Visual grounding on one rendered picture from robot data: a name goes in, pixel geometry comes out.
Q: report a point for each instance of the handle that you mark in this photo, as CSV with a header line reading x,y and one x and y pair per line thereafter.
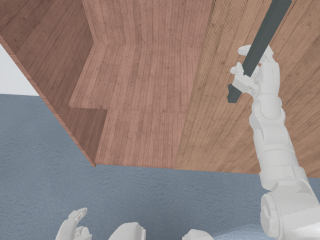
x,y
269,25

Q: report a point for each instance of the left robot hand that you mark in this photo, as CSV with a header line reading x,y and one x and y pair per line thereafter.
x,y
69,231

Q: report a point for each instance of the robot right upper arm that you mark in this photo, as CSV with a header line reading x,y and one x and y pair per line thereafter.
x,y
290,216

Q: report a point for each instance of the right robot hand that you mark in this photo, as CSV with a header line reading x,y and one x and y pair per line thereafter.
x,y
266,77

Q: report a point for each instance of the robot left thigh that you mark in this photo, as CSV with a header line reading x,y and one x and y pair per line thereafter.
x,y
129,231

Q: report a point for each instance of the robot right forearm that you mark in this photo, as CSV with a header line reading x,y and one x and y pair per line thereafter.
x,y
280,170

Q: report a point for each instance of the robot thigh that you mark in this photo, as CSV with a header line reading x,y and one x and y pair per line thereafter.
x,y
129,231
197,235

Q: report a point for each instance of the wardrobe door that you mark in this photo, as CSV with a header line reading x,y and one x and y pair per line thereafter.
x,y
217,135

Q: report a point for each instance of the robot right thigh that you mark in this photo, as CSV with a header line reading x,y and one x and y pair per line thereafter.
x,y
197,235

